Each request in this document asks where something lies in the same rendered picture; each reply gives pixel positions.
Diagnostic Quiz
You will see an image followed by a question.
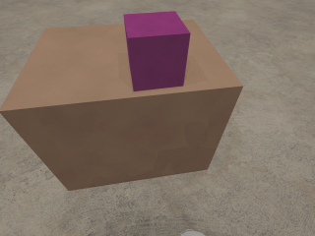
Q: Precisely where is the carton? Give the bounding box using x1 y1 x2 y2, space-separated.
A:
123 11 191 91

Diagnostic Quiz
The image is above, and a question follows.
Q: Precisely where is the pedestal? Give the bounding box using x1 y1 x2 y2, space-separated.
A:
0 20 244 191

